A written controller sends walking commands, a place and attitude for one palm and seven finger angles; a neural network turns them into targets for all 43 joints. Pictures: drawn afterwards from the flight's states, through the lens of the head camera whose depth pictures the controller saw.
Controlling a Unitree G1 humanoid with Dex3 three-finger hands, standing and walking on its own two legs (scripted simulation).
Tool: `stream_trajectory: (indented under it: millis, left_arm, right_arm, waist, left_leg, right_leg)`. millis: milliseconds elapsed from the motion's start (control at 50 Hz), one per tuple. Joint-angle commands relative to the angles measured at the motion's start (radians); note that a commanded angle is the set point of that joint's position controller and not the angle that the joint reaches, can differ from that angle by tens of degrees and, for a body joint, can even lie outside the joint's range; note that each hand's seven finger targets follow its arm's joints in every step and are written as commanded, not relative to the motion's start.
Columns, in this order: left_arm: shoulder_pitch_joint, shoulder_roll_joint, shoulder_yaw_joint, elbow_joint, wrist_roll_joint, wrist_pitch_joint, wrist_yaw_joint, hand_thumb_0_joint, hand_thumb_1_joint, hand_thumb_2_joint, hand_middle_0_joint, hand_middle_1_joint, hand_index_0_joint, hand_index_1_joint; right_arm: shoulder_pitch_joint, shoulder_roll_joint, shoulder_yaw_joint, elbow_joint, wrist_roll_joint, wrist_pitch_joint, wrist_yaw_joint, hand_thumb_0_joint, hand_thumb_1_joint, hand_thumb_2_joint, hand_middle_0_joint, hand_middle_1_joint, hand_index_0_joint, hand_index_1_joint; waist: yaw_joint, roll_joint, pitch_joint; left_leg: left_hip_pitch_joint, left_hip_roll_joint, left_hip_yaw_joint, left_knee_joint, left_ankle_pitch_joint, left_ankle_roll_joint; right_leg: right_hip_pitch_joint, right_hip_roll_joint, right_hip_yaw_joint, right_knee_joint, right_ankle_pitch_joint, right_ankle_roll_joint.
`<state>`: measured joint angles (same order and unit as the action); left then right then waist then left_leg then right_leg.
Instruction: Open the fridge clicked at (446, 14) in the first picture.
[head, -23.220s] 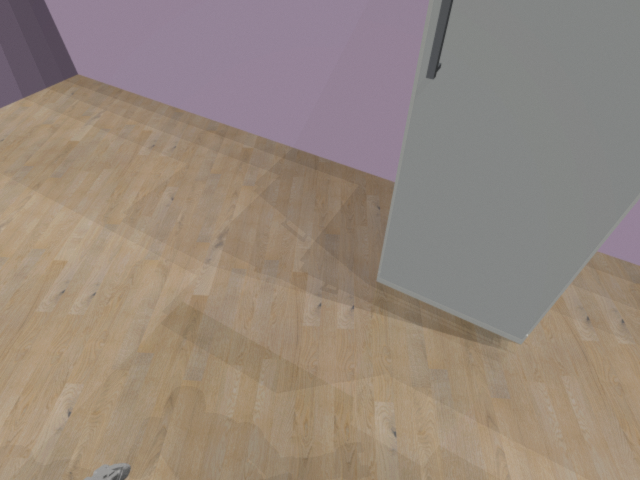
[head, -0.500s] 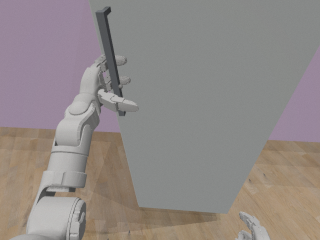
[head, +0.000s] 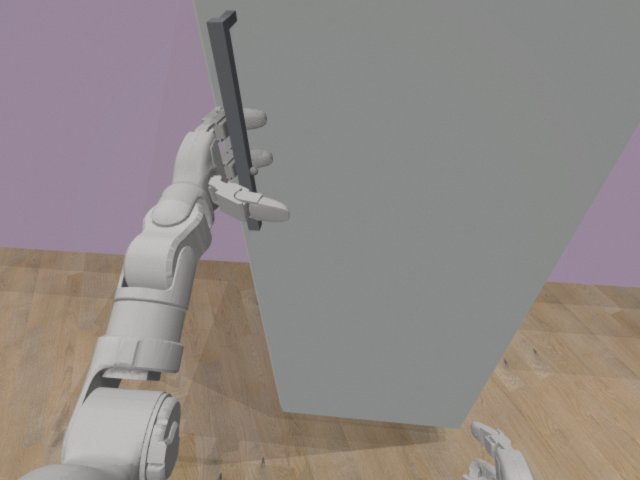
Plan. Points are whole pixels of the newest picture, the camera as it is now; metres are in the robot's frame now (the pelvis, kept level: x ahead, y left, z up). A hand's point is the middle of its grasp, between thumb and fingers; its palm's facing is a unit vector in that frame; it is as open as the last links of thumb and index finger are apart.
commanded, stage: slide the fingers in behind the handle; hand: left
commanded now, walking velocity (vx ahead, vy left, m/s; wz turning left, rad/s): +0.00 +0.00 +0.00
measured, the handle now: (243, 136) +0.46 +0.12 +0.24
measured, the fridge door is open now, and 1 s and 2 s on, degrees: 0 0 1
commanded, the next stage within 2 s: grip the handle and tug to test in 0.02 s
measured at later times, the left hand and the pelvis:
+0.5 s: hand (254, 169) +0.40 +0.10 +0.23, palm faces -0.04 -1.00 +0.00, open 10.6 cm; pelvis -0.01 +0.00 +0.00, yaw +0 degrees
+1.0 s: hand (256, 166) +0.41 +0.10 +0.23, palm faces -0.02 -1.00 -0.02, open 5.2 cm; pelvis +0.00 +0.00 +0.00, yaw +1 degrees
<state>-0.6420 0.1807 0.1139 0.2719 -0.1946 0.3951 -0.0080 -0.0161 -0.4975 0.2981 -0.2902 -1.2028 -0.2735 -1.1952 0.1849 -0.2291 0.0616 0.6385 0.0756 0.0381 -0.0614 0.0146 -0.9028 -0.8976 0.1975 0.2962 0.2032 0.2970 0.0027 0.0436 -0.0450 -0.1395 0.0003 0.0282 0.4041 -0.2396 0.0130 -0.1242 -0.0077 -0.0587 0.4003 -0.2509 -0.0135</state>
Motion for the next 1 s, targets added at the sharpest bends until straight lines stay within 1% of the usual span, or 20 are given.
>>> stream_trajectory:
  millis: [0,20,60,100,160,200,240,260,300,380,440,460,560,620,700,780,800,880,960,980]
  left_arm:
    - [-0.510,0.142,0.042,-0.202,-0.008,-0.072,-0.006,0.000,-0.500,0.300,-0.300,-1.200,-0.300,-1.200]
    - [-0.530,0.133,0.034,-0.198,-0.009,-0.073,-0.006,0.000,-0.500,0.300,-0.300,-1.200,-0.300,-1.200]
    - [-0.457,0.204,0.105,-0.165,-0.009,-0.072,-0.003,0.000,-0.500,0.300,-0.300,-1.200,-0.300,-1.200]
    - [-0.515,0.156,0.051,-0.181,-0.005,-0.074,-0.009,0.000,-0.500,0.300,-0.300,-1.200,-0.300,-1.200]
    - [-0.482,0.170,0.068,-0.204,-0.006,-0.088,-0.008,0.000,-0.360,0.360,-0.315,-1.220,-0.315,-1.220]
    - [-0.523,0.130,0.025,-0.213,-0.007,-0.088,-0.013,0.000,-0.267,0.400,-0.325,-1.233,-0.325,-1.233]
    - [-0.530,0.140,0.037,-0.191,-0.009,-0.086,-0.011,0.000,-0.173,0.440,-0.335,-1.247,-0.335,-1.247]
    - [-0.503,0.167,0.062,-0.188,-0.008,-0.088,-0.007,0.000,-0.127,0.460,-0.340,-1.253,-0.340,-1.253]
    - [-0.543,0.114,0.016,-0.199,-0.006,-0.085,-0.002,0.000,-0.033,0.500,-0.350,-1.267,-0.350,-1.267]
    - [-0.539,0.177,0.066,-0.169,0.001,-0.080,0.008,0.000,0.153,0.580,-0.370,-1.293,-0.370,-1.293]
    - [-0.579,0.097,-0.001,-0.181,0.003,-0.089,0.006,0.000,0.293,0.640,-0.385,-1.313,-0.385,-1.313]
    - [-0.539,0.128,0.028,-0.155,0.000,-0.091,0.007,0.000,0.340,0.660,-0.390,-1.320,-0.390,-1.320]
    - [-0.597,0.110,0.003,-0.104,0.005,-0.093,0.007,0.000,0.573,0.760,-0.415,-1.353,-0.415,-1.353]
    - [-0.621,0.085,-0.015,-0.137,0.009,-0.106,0.010,0.000,0.713,0.820,-0.430,-1.373,-0.430,-1.373]
    - [-0.629,0.078,-0.023,-0.126,0.003,-0.113,0.002,0.000,0.900,0.900,-0.450,-1.400,-0.450,-1.400]
    - [-0.617,0.061,-0.040,-0.169,0.007,-0.127,0.001,0.000,0.900,0.900,-0.450,-1.400,-0.450,-1.400]
    - [-0.614,0.038,-0.056,-0.164,0.007,-0.124,0.000,0.000,0.900,0.900,-0.450,-1.400,-0.450,-1.400]
    - [-0.618,0.073,-0.028,-0.144,0.002,-0.116,-0.006,0.000,0.900,0.900,-0.450,-1.400,-0.450,-1.400]
    - [-0.603,0.048,-0.050,-0.152,0.009,-0.116,-0.006,0.000,0.900,0.900,-0.450,-1.400,-0.450,-1.400]
    - [-0.614,0.041,-0.050,-0.158,0.002,-0.114,-0.005,0.000,0.900,0.900,-0.450,-1.400,-0.450,-1.400]
  right_arm:
    - [-0.135,-0.106,-0.043,-0.156,-0.006,-0.052,-0.012,0.000,-0.900,-0.900,0.200,0.300,0.200,0.300]
    - [-0.127,-0.106,-0.042,-0.150,-0.006,-0.054,-0.012,0.000,-0.900,-0.900,0.200,0.300,0.200,0.300]
    - [-0.125,-0.115,-0.048,-0.154,-0.008,-0.048,-0.013,0.000,-0.900,-0.900,0.200,0.300,0.200,0.300]
    - [-0.127,-0.107,-0.043,-0.154,-0.005,-0.048,-0.013,0.000,-0.900,-0.900,0.200,0.300,0.200,0.300]
    - [-0.122,-0.112,-0.049,-0.163,-0.007,-0.051,-0.010,0.000,-0.900,-0.900,0.200,0.300,0.200,0.300]
    - [-0.127,-0.106,-0.045,-0.162,-0.004,-0.053,-0.011,0.000,-0.900,-0.900,0.200,0.300,0.200,0.300]
    - [-0.116,-0.110,-0.048,-0.153,-0.005,-0.057,-0.013,0.000,-0.900,-0.900,0.200,0.300,0.200,0.300]
    - [-0.118,-0.116,-0.051,-0.156,-0.005,-0.054,-0.014,0.000,-0.900,-0.900,0.200,0.300,0.200,0.300]
    - [-0.125,-0.105,-0.046,-0.156,-0.003,-0.059,-0.013,0.000,-0.900,-0.900,0.200,0.300,0.200,0.300]
    - [-0.112,-0.116,-0.047,-0.149,-0.008,-0.053,-0.015,0.000,-0.900,-0.900,0.200,0.300,0.200,0.300]
    - [-0.111,-0.105,-0.046,-0.148,-0.007,-0.065,-0.011,0.000,-0.900,-0.900,0.200,0.300,0.200,0.300]
    - [-0.111,-0.112,-0.051,-0.144,-0.007,-0.062,-0.013,0.000,-0.900,-0.900,0.200,0.300,0.200,0.300]
    - [-0.099,-0.115,-0.049,-0.132,-0.007,-0.064,-0.018,0.000,-0.900,-0.900,0.200,0.300,0.200,0.300]
    - [-0.097,-0.106,-0.047,-0.136,-0.009,-0.074,-0.015,0.000,-0.900,-0.900,0.200,0.300,0.200,0.300]
    - [-0.091,-0.108,-0.048,-0.132,-0.009,-0.074,-0.014,0.000,-0.900,-0.900,0.200,0.300,0.200,0.300]
    - [-0.097,-0.105,-0.048,-0.140,-0.009,-0.078,-0.007,0.000,-0.900,-0.900,0.200,0.300,0.200,0.300]
    - [-0.100,-0.101,-0.048,-0.139,-0.009,-0.080,-0.007,0.000,-0.900,-0.900,0.200,0.300,0.200,0.300]
    - [-0.097,-0.110,-0.049,-0.135,-0.010,-0.074,-0.011,0.000,-0.900,-0.900,0.200,0.300,0.200,0.300]
    - [-0.104,-0.107,-0.050,-0.135,-0.010,-0.075,-0.007,0.000,-0.900,-0.900,0.200,0.300,0.200,0.300]
    - [-0.103,-0.103,-0.046,-0.137,-0.009,-0.075,-0.007,0.000,-0.900,-0.900,0.200,0.300,0.200,0.300]
  waist:
    - [-0.011,-0.076,-0.251]
    - [-0.018,-0.082,-0.243]
    - [0.008,-0.079,-0.250]
    - [-0.011,-0.067,-0.248]
    - [0.002,-0.057,-0.275]
    - [-0.016,-0.055,-0.260]
    - [-0.020,-0.080,-0.251]
    - [-0.006,-0.081,-0.251]
    - [-0.018,-0.051,-0.246]
    - [-0.008,-0.076,-0.251]
    - [-0.024,-0.038,-0.257]
    - [-0.015,-0.062,-0.246]
    - [-0.030,-0.065,-0.217]
    - [-0.030,-0.052,-0.268]
    - [-0.032,-0.078,-0.271]
    - [-0.024,-0.034,-0.283]
    - [-0.029,-0.054,-0.281]
    - [-0.027,-0.086,-0.265]
    - [-0.023,-0.035,-0.267]
    - [-0.027,-0.055,-0.264]
  left_leg:
    - [0.122,-0.004,-0.018,-0.012,0.302,0.031]
    - [0.123,-0.004,-0.019,-0.012,0.299,0.031]
    - [0.116,-0.002,-0.019,-0.017,0.309,0.030]
    - [0.118,-0.003,-0.016,-0.015,0.306,0.030]
    - [0.134,0.000,-0.021,-0.016,0.332,0.027]
    - [0.134,0.000,-0.018,-0.014,0.314,0.027]
    - [0.127,0.002,-0.020,-0.017,0.293,0.029]
    - [0.126,0.004,-0.024,-0.023,0.294,0.027]
    - [0.134,0.002,-0.023,-0.020,0.287,0.026]
    - [0.114,0.001,-0.022,-0.029,0.278,0.028]
    - [0.137,0.001,-0.026,-0.021,0.282,0.024]
    - [0.138,0.005,-0.027,-0.023,0.286,0.025]
    - [0.126,0.007,-0.032,-0.033,0.228,0.025]
    - [0.147,0.002,-0.032,-0.019,0.277,0.026]
    - [0.143,0.002,-0.032,-0.020,0.284,0.026]
    - [0.160,0.001,-0.035,-0.016,0.317,0.023]
    - [0.165,0.000,-0.035,-0.010,0.316,0.025]
    - [0.137,-0.002,-0.034,-0.018,0.294,0.028]
    - [0.165,0.001,-0.036,-0.009,0.325,0.023]
    - [0.155,-0.003,-0.037,-0.007,0.320,0.026]
  right_leg:
    - [0.024,0.017,0.017,-0.037,0.338,-0.008]
    - [0.014,0.018,0.015,-0.039,0.335,-0.007]
    - [0.037,0.019,0.016,-0.042,0.338,-0.009]
    - [0.027,0.017,0.017,-0.040,0.337,-0.010]
    - [0.045,0.020,0.014,-0.037,0.350,-0.012]
    - [0.022,0.020,0.014,-0.040,0.335,-0.011]
    - [0.011,0.022,0.015,-0.046,0.316,-0.008]
    - [0.024,0.023,0.013,-0.048,0.306,-0.010]
    - [0.002,0.023,0.014,-0.048,0.293,-0.011]
    - [0.024,0.021,0.017,-0.053,0.286,-0.010]
    - [-0.002,0.023,0.014,-0.048,0.285,-0.012]
    - [0.004,0.025,0.014,-0.055,0.285,-0.012]
    - [-0.027,0.025,0.013,-0.064,0.220,-0.009]
    - [-0.012,0.025,0.014,-0.049,0.272,-0.013]
    - [0.000,0.025,0.011,-0.047,0.291,-0.012]
    - [0.004,0.024,0.009,-0.041,0.312,-0.017]
    - [-0.003,0.026,0.010,-0.039,0.318,-0.015]
    - [0.008,0.025,0.008,-0.044,0.310,-0.012]
    - [-0.005,0.026,0.007,-0.036,0.322,-0.016]
    - [-0.003,0.025,0.006,-0.038,0.328,-0.015]
